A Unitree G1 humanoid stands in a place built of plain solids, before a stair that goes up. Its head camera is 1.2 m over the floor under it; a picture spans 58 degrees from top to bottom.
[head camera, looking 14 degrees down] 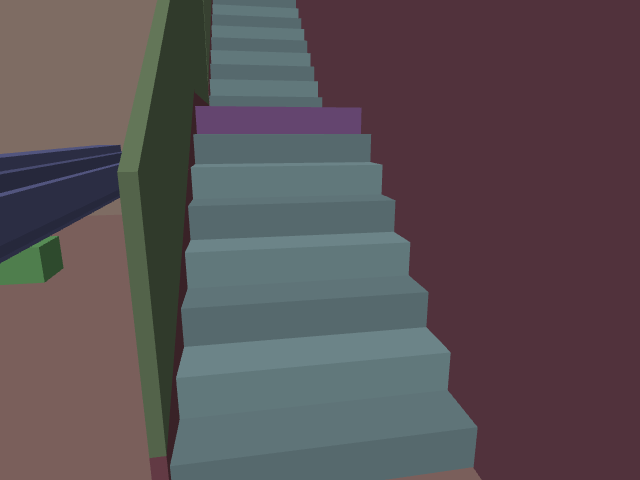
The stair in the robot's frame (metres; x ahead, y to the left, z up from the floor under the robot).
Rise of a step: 0.17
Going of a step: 0.24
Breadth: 1.06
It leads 10 degrees to the left of straight ahead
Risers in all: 8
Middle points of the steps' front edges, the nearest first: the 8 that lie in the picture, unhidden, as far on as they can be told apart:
1.25 -0.04 0.17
1.48 0.00 0.34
1.72 0.04 0.51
1.95 0.08 0.68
2.18 0.12 0.85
2.42 0.16 1.02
2.65 0.21 1.19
2.88 0.25 1.36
